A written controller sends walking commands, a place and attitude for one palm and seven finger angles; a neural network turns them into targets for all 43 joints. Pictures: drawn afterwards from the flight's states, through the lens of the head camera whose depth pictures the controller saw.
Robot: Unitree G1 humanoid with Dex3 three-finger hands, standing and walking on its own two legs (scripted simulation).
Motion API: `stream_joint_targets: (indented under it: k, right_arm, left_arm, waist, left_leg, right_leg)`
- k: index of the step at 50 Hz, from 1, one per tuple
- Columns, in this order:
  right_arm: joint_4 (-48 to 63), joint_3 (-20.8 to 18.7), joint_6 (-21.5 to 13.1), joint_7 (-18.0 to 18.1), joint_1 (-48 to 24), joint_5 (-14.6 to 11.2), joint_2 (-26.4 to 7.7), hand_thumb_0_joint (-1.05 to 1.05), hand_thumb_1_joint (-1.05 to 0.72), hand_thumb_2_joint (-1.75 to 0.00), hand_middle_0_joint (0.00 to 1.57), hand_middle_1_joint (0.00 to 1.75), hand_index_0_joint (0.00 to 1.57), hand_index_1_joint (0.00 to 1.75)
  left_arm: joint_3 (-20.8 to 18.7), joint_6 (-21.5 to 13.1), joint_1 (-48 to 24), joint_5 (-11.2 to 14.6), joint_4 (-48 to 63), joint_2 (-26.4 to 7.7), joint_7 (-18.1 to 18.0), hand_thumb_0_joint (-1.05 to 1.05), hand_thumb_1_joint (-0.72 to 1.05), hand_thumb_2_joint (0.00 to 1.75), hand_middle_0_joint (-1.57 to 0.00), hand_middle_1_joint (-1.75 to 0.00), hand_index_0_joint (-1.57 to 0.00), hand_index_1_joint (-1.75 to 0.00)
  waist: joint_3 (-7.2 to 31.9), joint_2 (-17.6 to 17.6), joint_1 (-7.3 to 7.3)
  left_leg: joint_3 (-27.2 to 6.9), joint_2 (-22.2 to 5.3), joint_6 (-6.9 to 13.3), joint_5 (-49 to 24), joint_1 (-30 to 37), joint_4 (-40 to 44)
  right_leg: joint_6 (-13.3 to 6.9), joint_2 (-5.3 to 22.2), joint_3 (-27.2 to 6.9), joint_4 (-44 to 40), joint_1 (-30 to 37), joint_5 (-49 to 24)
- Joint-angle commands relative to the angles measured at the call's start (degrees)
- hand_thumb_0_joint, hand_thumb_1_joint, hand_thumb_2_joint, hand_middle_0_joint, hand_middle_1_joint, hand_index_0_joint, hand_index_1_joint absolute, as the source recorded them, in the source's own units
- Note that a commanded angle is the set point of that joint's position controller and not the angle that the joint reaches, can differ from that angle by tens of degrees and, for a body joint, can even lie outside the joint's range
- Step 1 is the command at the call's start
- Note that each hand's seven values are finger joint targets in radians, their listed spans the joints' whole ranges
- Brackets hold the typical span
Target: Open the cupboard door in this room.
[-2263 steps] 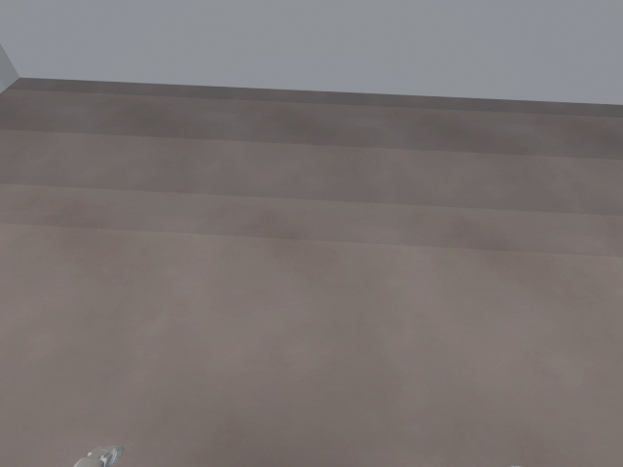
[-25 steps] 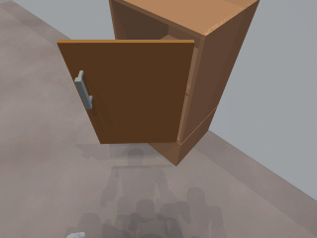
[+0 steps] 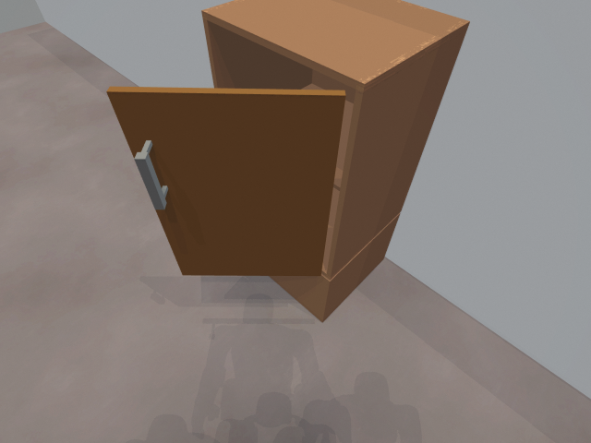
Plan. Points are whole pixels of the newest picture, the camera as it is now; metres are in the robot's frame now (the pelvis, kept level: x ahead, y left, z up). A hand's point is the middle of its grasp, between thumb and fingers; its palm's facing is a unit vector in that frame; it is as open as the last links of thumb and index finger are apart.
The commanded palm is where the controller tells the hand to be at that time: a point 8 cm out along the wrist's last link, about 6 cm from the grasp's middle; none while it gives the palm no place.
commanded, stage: look again from close up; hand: left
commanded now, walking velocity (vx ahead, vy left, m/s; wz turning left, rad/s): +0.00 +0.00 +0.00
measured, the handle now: (154, 176) +0.59 +0.32 -0.02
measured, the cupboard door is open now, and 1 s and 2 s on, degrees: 44 44 44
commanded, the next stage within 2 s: shuffle to correct the standing spot in 0.58 s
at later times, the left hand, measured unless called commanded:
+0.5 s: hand out of the picture +0.04 +0.24 -0.16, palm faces +0.01 -0.96 -0.29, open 7.4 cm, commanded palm none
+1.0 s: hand out of the picture -0.07 +0.24 -0.20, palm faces +0.07 -0.98 -0.17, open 7.4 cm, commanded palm none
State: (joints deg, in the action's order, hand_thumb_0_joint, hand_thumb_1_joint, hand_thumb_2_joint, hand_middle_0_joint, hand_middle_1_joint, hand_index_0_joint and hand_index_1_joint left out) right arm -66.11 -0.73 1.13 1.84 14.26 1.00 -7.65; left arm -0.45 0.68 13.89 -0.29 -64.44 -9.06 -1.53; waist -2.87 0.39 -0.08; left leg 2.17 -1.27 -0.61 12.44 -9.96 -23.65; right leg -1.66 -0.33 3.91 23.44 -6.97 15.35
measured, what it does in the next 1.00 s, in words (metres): shifts its weight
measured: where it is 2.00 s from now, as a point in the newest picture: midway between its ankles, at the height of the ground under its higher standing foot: outside the picture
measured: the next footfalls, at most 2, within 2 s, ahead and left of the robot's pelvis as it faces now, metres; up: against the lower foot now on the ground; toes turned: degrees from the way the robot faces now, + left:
right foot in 1.54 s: +0.17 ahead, -0.05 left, +0.00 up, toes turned -2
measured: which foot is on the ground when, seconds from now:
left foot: down 0.00-1.00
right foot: down 0.00-0.98, up 1.00-1.00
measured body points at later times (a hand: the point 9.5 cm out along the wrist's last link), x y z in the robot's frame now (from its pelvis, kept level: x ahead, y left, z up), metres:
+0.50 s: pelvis -0.03 +0.02 -0.01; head -0.05 +0.03 +0.44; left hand +0.04 +0.29 -0.14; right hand +0.07 -0.24 -0.13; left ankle +0.00 +0.12 -0.74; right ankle -0.03 -0.10 -0.74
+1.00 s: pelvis -0.03 +0.07 -0.01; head -0.04 +0.09 +0.43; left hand -0.08 +0.29 -0.18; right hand -0.06 -0.18 -0.16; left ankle +0.00 +0.13 -0.74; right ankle -0.03 -0.09 -0.74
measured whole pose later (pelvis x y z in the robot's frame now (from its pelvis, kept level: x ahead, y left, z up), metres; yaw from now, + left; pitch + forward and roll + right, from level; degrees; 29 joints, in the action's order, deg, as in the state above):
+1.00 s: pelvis -0.03 +0.07 -0.01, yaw +2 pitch -3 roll -2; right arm -61.0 -1.6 1.3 -0.1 22.4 1.5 -10.2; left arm -1.6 2.4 22.3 -1.7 -61.2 -9.7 -1.2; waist -0.8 0.9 -0.3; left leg 4.8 0.9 3.7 15.5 -16.6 -34.6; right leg 0.7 3.9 3.6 35.2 -13.3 21.8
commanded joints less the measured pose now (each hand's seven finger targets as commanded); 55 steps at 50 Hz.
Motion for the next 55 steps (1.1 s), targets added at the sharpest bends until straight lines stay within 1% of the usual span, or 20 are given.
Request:
stream_joint_targets:
  k: [1,2,3,4,5,7,10,13,17,34,37,40,43,45,47,48,49,50,53,55]
  right_arm:
    - [1.1,-0.7,-1.1,0.5,3.6,-0.1,-5.6,0.00,-0.90,-0.90,0.20,0.30,0.20,0.30]
    - [8.9,-1.1,-2.2,-0.5,-0.9,0.0,-12.8,0.00,-0.90,-0.90,0.20,0.30,0.20,0.30]
    - [9.9,-2.3,-3.4,0.0,0.2,0.3,-11.9,0.00,-0.90,-0.90,0.20,0.30,0.20,0.30]
    - [10.1,-2.5,-3.9,0.5,0.9,0.2,-11.4,0.00,-0.90,-0.90,0.20,0.30,0.20,0.30]
    - [10.5,-2.6,-3.8,0.7,1.7,0.0,-10.9,0.00,-0.90,-0.90,0.20,0.30,0.20,0.30]
    - [11.3,-2.1,-3.1,0.4,2.2,0.3,-9.3,0.00,-0.90,-0.90,0.20,0.30,0.20,0.30]
    - [11.9,-2.7,-2.8,0.4,0.8,0.1,-11.4,0.00,-0.90,-0.90,0.20,0.30,0.20,0.30]
    - [12.1,-2.4,-2.9,0.2,-0.1,0.1,-12.2,0.00,-0.90,-0.90,0.20,0.30,0.20,0.30]
    - [12.5,-2.1,-2.8,-0.1,-2.7,0.3,-13.9,0.00,-0.90,-0.90,0.20,0.30,0.20,0.30]
    - [9.6,-1.6,-2.6,-1.2,-2.6,0.2,-15.5,0.00,-0.90,-0.90,0.20,0.30,0.20,0.30]
    - [8.5,-1.0,-1.2,-1.4,0.4,0.4,-12.6,0.00,-0.90,-0.90,0.20,0.30,0.20,0.30]
    - [9.0,-1.3,-0.4,-1.5,1.2,0.6,-11.5,0.00,-0.90,-0.90,0.20,0.30,0.20,0.30]
    - [9.2,-1.6,-0.4,-1.5,3.6,0.5,-8.9,0.00,-0.90,-0.90,0.20,0.30,0.20,0.30]
    - [8.9,-1.9,-0.6,-1.7,6.9,0.2,-7.8,0.00,-0.90,-0.90,0.20,0.30,0.20,0.30]
    - [7.2,-1.9,-0.9,-1.7,12.4,0.2,-6.9,0.00,-0.90,-0.90,0.20,0.30,0.20,0.30]
    - [6.5,-2.3,-1.2,-1.2,15.2,0.6,-8.9,0.00,-0.90,-0.90,0.20,0.30,0.20,0.30]
    - [6.0,-3.1,-1.8,-1.0,18.0,0.9,-12.2,0.00,-0.90,-0.90,0.20,0.30,0.20,0.30]
    - [5.9,-3.2,-2.1,-0.6,16.9,0.6,-12.3,0.00,-0.90,-0.90,0.20,0.30,0.20,0.30]
    - [6.7,-1.8,-3.7,-0.3,11.4,0.1,-8.4,0.00,-0.90,-0.90,0.20,0.30,0.20,0.30]
    - [5.6,-1.6,-4.4,0.0,12.4,-0.2,-7.4,0.00,-0.90,-0.90,0.20,0.30,0.20,0.30]
  left_arm:
    - [-0.6,-1.4,2.7,0.2,1.6,-4.7,-0.1,0.00,0.90,0.90,-0.20,-0.30,-0.20,-0.30]
    - [-0.1,-3.0,3.6,-1.2,6.5,-15.1,-0.6,0.00,0.90,0.90,-0.20,-0.30,-0.20,-0.30]
    - [-2.0,-3.4,3.9,-0.8,7.0,-11.9,-1.1,0.00,0.90,0.90,-0.20,-0.30,-0.20,-0.30]
    - [-2.0,-3.8,4.5,-0.9,7.4,-12.2,-1.1,0.00,0.90,0.90,-0.20,-0.30,-0.20,-0.30]
    - [-2.3,-3.8,5.0,-0.9,7.7,-11.6,-1.0,0.00,0.90,0.90,-0.20,-0.30,-0.20,-0.30]
    - [-2.0,-3.2,5.8,-0.9,8.6,-10.2,-1.0,0.00,0.90,0.90,-0.20,-0.30,-0.20,-0.30]
    - [-2.4,-2.6,4.1,-0.9,9.8,-11.6,-0.9,0.00,0.90,0.90,-0.20,-0.30,-0.20,-0.30]
    - [-2.2,-2.3,4.2,-0.8,10.3,-11.8,-0.7,0.00,0.90,0.90,-0.20,-0.30,-0.20,-0.30]
    - [-1.8,-2.0,2.6,-0.8,10.5,-12.4,-0.4,0.00,0.90,0.90,-0.20,-0.30,-0.20,-0.30]
    - [-0.9,-1.5,1.3,-1.0,8.0,-12.8,0.1,0.00,0.90,0.90,-0.20,-0.30,-0.20,-0.30]
    - [-0.6,-0.7,4.6,-1.3,6.9,-10.1,-0.1,0.00,0.90,0.90,-0.20,-0.30,-0.20,-0.30]
    - [-1.7,-0.2,7.3,-1.4,7.2,-10.8,0.0,0.00,0.90,0.90,-0.20,-0.30,-0.20,-0.30]
    - [-3.3,-0.7,8.6,-0.9,7.5,-12.8,-0.5,0.00,0.90,0.90,-0.20,-0.30,-0.20,-0.30]
    - [-3.8,-0.8,5.0,-1.1,8.9,-12.7,-0.7,0.00,0.90,0.90,-0.20,-0.30,-0.20,-0.30]
    - [-3.4,-0.3,3.4,-1.4,9.3,-10.3,-0.2,0.00,0.90,0.90,-0.20,-0.30,-0.20,-0.30]
    - [-2.9,-0.1,3.9,-1.2,9.4,-7.4,0.2,0.00,0.90,0.90,-0.20,-0.30,-0.20,-0.30]
    - [-2.2,0.0,4.1,-1.3,9.9,-4.3,0.3,0.00,0.90,0.90,-0.20,-0.30,-0.20,-0.30]
    - [-2.1,-0.3,2.7,-1.8,10.3,-4.0,0.3,0.00,0.90,0.90,-0.20,-0.30,-0.20,-0.30]
    - [-2.1,-1.2,5.6,-1.7,7.6,-2.8,1.3,0.00,0.90,0.90,-0.20,-0.30,-0.20,-0.30]
    - [-1.9,-1.3,6.1,-1.4,7.1,-1.2,1.4,0.00,0.90,0.90,-0.20,-0.30,-0.20,-0.30]
  waist:
    - [-1.0,1.8,-0.33]
    - [-5.8,-1.0,-1.01]
    - [3.5,-3.4,-0.06]
    - [9.8,-2.8,-0.33]
    - [10.6,1.1,-0.46]
    - [7.2,6.8,-0.43]
    - [1.7,1.5,-0.74]
    - [3.1,-0.1,-0.23]
    - [1.8,-2.5,0.26]
    - [0.1,-1.0,0.26]
    - [-1.2,-0.4,0.46]
    - [-3.6,2.9,1.21]
    - [-1.6,10.6,0.91]
    - [-1.6,7.7,-1.47]
    - [-4.0,1.8,-3.52]
    - [-5.9,-6.4,-4.04]
    - [-6.4,-18.0,-4.52]
    - [-8.0,-14.6,-3.81]
    - [-4.9,-2.1,-0.60]
    - [-2.0,-3.3,-0.61]
  left_leg:
    - [-3.7,-4.3,1.0,-5.4,0.9,3.9]
    - [-5.6,-2.9,1.8,-10.4,0.2,-0.1]
    - [-4.8,-4.1,2.6,-8.7,-0.4,-3.6]
    - [-4.9,-3.7,3.0,-12.0,0.4,-6.3]
    - [-4.0,-3.2,2.9,-9.8,-1.1,-6.8]
    - [-2.5,-1.8,2.9,-4.9,-4.6,-7.3]
    - [-3.0,-2.9,3.3,-6.9,-3.8,-5.1]
    - [-4.1,-4.5,3.7,-13.3,-2.0,-4.7]
    - [-5.1,-5.2,3.9,-10.5,-2.4,-1.9]
    - [-8.1,-5.6,3.1,8.6,-6.0,8.3]
    - [-7.7,-4.5,3.0,18.1,-9.1,7.5]
    - [-5.4,-1.6,3.0,18.7,-13.9,0.8]
    - [0.7,0.9,1.9,10.0,-14.4,-16.5]
    - [0.3,-0.6,1.9,10.8,-8.4,-14.9]
    - [-0.3,-0.1,2.5,12.8,0.2,-4.8]
    - [-8.7,-5.1,4.6,19.8,0.3,3.2]
    - [-23.7,-14.0,7.9,31.8,0.1,15.2]
    - [-28.4,-17.4,11.2,33.8,-2.9,19.2]
    - [-19.7,-14.7,11.8,19.2,-3.6,18.0]
    - [-14.5,-13.0,12.1,8.7,1.3,16.3]
  right_leg:
    - [-0.5,7.0,-7.0,-6.8,-3.4,-5.6]
    - [-0.8,6.0,-6.5,-4.1,-7.9,-12.8]
    - [-0.8,8.0,-8.0,-0.5,-4.5,-12.0]
    - [-1.8,8.6,-8.9,0.6,-1.2,-20.3]
    - [-2.4,9.4,-9.4,0.3,0.2,-22.8]
    - [-2.7,10.0,-9.5,0.2,0.3,-24.5]
    - [-2.8,8.3,-8.2,0.4,-4.9,-17.0]
    - [-1.7,6.7,-6.3,1.7,-4.4,-15.9]
    - [-1.1,6.1,-6.2,0.3,-5.0,-9.2]
    - [0.5,6.2,-5.8,-3.6,-4.4,-0.1]
    - [1.0,6.1,-4.9,-3.2,-5.3,10.9]
    - [-0.8,8.9,-9.3,-5.7,-6.4,19.4]
    - [-6.2,18.2,-19.1,-12.8,-6.1,24.3]
    - [-6.5,18.8,-16.0,-11.9,-12.8,24.2]
    - [-3.4,11.4,-7.9,-3.4,-20.8,23.4]
    - [-1.2,5.8,-2.9,6.3,-23.9,20.4]
    - [0.7,0.7,3.6,21.2,-27.4,16.4]
    - [-0.4,2.7,-1.0,31.1,-28.3,13.9]
    - [0.2,6.7,-2.9,36.5,-26.7,4.3]
    - [1.1,6.9,-1.9,32.5,-26.0,2.7]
